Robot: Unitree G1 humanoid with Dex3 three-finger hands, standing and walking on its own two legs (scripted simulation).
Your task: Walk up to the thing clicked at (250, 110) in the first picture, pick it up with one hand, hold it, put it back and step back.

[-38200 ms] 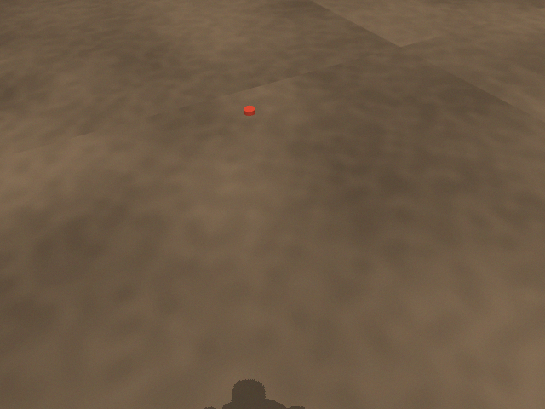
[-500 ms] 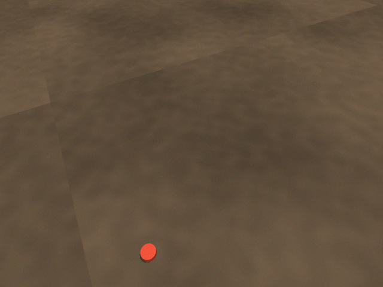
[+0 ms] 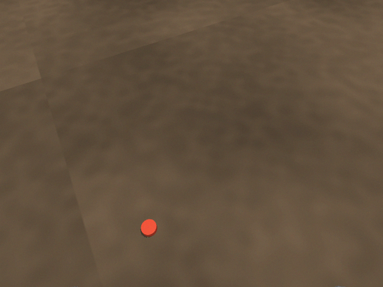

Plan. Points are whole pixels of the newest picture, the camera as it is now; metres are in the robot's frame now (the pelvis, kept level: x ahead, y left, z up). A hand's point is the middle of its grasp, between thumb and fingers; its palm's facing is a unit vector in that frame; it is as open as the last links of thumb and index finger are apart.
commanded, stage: step back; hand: left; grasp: from above
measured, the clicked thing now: (149, 227) +0.47 +0.25 -0.76
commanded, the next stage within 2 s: none
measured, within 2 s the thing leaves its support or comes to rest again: neither
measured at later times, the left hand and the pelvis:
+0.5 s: hand out of the picture +0.05 +0.29 -0.17, palm faces -0.14 -0.91 -0.38, open 7.4 cm; pelvis -0.08 +0.04 -0.02, yaw -6 degrees
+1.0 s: hand out of the picture -0.07 +0.31 -0.16, palm faces -0.05 -0.94 -0.34, open 7.4 cm; pelvis -0.21 +0.06 -0.01, yaw -2 degrees
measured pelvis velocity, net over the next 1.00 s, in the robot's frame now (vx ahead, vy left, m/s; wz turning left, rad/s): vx -0.21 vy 0.06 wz -0.04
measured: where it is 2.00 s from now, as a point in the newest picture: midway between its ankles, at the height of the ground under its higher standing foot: outside the picture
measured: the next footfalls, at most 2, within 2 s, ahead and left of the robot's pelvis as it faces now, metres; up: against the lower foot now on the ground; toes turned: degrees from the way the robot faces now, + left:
right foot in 0.50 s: -0.05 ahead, -0.08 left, +0.00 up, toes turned -2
left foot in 0.86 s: -0.14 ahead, +0.16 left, +0.00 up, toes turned -5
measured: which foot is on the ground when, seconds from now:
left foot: down 0.00-0.54, up 0.56-0.84, down 0.86-1.00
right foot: down 0.00-0.10, up 0.12-0.48, down 0.50-0.90, up 0.92-1.00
